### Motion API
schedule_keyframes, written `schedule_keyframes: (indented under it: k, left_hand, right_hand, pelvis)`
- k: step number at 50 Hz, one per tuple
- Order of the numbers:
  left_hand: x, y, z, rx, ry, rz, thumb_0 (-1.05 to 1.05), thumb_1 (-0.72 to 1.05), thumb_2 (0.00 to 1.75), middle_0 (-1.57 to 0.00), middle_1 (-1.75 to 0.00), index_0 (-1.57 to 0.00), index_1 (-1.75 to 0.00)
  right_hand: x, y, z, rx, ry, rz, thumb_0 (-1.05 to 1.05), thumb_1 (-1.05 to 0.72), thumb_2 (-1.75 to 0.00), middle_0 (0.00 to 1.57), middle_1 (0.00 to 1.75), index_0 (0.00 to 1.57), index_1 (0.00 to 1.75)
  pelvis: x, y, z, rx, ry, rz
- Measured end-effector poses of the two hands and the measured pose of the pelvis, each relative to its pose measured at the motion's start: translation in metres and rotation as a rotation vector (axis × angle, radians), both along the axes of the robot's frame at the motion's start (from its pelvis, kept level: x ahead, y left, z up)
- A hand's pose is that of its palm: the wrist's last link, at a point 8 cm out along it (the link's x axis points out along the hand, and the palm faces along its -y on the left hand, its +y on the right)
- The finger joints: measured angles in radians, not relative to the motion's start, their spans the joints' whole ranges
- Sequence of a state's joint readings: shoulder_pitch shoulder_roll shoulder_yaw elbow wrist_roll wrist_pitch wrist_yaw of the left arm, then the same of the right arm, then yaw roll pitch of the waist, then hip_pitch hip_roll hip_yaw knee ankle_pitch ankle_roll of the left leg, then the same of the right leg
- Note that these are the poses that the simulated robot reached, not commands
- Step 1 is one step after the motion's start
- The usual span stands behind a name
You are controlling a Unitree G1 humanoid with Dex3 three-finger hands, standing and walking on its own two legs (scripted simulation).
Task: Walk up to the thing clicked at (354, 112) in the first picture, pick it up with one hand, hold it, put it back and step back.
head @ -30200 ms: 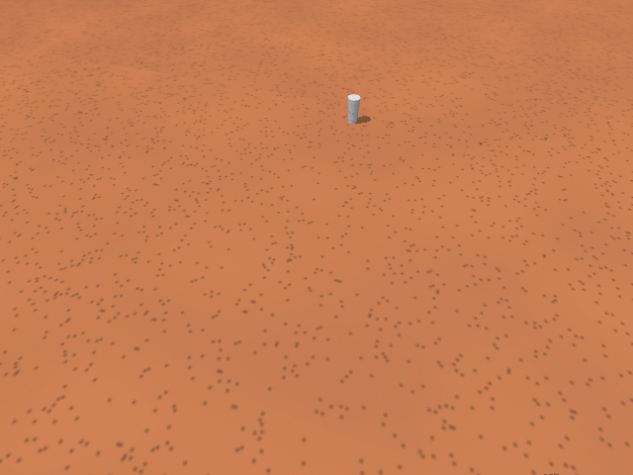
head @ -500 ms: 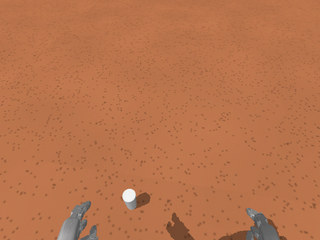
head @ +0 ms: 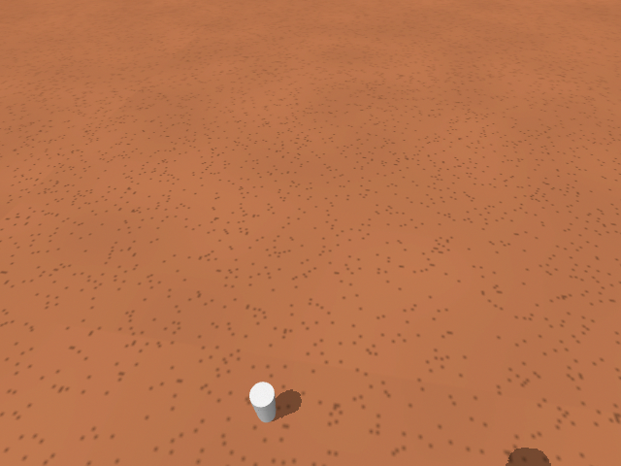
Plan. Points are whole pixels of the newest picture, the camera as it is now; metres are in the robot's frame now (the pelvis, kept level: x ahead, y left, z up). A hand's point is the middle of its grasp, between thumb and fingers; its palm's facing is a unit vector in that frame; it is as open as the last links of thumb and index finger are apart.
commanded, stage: stand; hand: left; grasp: from the side
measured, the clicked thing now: (264, 404) +0.47 +0.18 -0.69
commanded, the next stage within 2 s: step back in 1.50 s
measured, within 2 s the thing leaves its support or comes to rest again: neither
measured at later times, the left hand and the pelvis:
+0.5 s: hand out of the picture +0.04 +0.23 -0.15, palm faces -0.02 -0.94 -0.35, open 7.4 cm; pelvis -0.01 -0.01 +0.01, yaw +0 degrees
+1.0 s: hand out of the picture +0.08 +0.23 -0.14, palm faces -0.02 -0.94 -0.34, open 7.4 cm; pelvis +0.00 -0.02 +0.01, yaw -1 degrees
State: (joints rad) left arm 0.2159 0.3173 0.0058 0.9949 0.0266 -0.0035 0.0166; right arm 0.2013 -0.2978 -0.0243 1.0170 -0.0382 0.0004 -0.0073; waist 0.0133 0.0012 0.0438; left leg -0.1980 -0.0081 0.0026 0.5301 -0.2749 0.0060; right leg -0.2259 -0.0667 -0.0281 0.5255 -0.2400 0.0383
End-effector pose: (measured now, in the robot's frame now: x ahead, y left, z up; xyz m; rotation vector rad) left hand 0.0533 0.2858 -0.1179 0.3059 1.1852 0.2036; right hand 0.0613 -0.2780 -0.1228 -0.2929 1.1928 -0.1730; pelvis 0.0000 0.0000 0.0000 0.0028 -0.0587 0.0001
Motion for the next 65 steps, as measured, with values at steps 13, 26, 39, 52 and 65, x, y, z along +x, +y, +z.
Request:
schedule_keyframes:
  k: [13,26,39,52,65]
  left_hand:
    - [-0.016,-0.002,0.008,0.01,0.045,0.019,0.01,0.9,0.9,-0.2,-0.3,-0.2,-0.3]
    - [-0.021,-0.008,0.007,0.01,0.087,0.016,0.01,0.9,0.9,-0.2,-0.3,-0.2,-0.3]
    - [0.001,-0.012,0.009,-0.001,0.068,0.003,0.01,0.9,0.9,-0.2,-0.3,-0.2,-0.3]
    - [0.02,-0.013,0.014,0.008,0.052,-0.002,0.01,0.9,0.9,-0.2,-0.3,-0.2,-0.3]
    - [0.028,-0.018,0.012,-0.001,0.053,-0.004,0.01,0.9,0.9,-0.2,-0.3,-0.2,-0.3]
  right_hand:
    - [-0.008,-0.006,0.002,0.018,0.022,-0.013,0.01,-0.9,-0.9,0.21,0.3,0.21,0.3]
    - [-0.025,-0.026,0.004,-0.001,0.077,-0.039,0.01,-0.9,-0.9,0.21,0.3,0.21,0.3]
    - [-0.022,-0.027,0.005,-0.005,0.084,-0.049,0.01,-0.9,-0.9,0.21,0.3,0.21,0.3]
    - [-0.002,-0.028,0.005,0.005,0.056,-0.042,0.01,-0.9,-0.9,0.21,0.3,0.21,0.3]
    - [0.006,-0.036,0.009,-0.01,0.059,-0.045,0.01,-0.9,-0.9,0.21,0.3,0.21,0.3]
  pelvis:
    - [-0.008,-0.005,0.009,0.007,-0.022,0.001]
    - [-0.011,-0.014,0.01,0.005,-0.009,-0.003]
    - [-0.003,-0.015,0.012,0.005,-0.005,-0.011]
    - [0.006,-0.017,0.013,0.006,0.002,-0.016]
    - [0.013,-0.021,0.014,0.003,0.009,-0.017]
